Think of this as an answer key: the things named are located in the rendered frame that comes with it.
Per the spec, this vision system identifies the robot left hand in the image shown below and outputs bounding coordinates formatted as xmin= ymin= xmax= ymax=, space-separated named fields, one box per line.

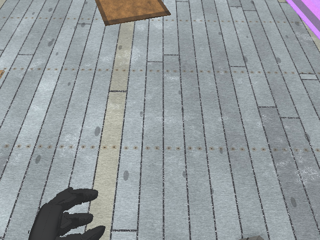
xmin=28 ymin=187 xmax=106 ymax=240

